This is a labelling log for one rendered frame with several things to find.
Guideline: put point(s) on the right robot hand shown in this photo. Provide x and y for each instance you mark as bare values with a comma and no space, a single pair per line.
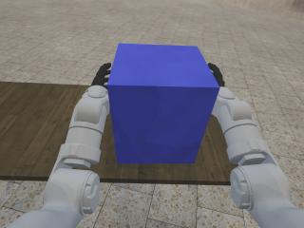
217,74

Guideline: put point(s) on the left robot hand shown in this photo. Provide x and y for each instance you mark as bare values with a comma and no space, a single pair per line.
100,78

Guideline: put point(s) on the carton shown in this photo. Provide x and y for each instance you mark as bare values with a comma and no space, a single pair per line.
161,98

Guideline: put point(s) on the right robot upper arm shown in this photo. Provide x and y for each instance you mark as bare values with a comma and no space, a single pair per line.
262,190

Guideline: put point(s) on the table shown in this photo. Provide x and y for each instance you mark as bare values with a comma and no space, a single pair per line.
34,122

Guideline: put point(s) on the robot right forearm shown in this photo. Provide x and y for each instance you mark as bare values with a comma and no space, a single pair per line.
245,146

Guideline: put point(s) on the robot left forearm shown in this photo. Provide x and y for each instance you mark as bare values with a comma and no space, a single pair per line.
83,139

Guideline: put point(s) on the left robot upper arm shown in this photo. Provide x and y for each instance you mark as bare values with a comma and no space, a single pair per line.
71,194

